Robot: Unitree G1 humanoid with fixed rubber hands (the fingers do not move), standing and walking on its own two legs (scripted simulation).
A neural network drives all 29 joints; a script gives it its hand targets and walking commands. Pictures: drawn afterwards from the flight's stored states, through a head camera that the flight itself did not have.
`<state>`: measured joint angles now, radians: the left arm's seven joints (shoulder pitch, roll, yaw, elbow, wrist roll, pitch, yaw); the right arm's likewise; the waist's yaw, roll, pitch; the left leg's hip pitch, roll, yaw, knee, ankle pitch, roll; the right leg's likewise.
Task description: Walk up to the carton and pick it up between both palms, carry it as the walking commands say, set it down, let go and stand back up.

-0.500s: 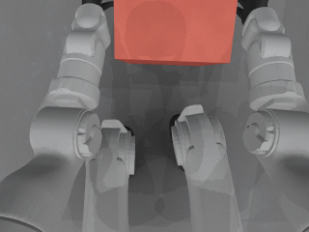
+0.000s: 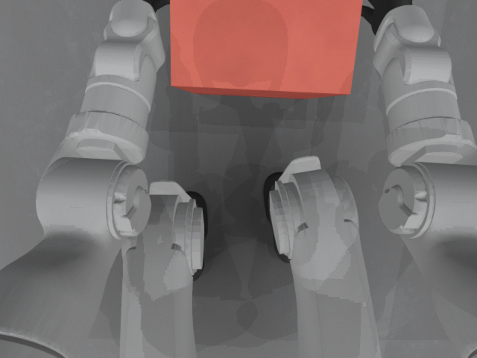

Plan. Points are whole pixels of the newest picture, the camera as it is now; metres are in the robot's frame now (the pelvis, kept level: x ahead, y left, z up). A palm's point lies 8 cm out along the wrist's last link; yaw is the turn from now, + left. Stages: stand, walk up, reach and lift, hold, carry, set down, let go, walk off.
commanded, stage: set down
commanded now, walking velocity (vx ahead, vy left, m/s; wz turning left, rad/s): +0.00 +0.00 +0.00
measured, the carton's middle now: (259, 5) +0.55 -0.10 -0.25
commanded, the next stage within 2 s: none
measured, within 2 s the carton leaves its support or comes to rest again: neither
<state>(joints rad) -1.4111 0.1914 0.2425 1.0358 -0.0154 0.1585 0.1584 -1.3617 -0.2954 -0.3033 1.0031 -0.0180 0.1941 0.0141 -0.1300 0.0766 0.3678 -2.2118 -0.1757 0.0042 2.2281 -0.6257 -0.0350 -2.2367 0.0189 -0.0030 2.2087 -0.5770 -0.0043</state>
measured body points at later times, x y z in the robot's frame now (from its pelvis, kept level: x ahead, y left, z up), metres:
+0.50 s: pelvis -0.01 +0.00 +0.00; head +0.36 -0.04 +0.25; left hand +0.56 +0.06 -0.18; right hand +0.51 -0.27 -0.18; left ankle +0.10 +0.10 -0.33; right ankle +0.11 -0.11 -0.33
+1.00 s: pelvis +0.00 -0.01 +0.01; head +0.36 -0.05 +0.27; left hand +0.57 +0.08 -0.15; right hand +0.52 -0.30 -0.14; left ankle +0.10 +0.10 -0.33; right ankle +0.11 -0.11 -0.33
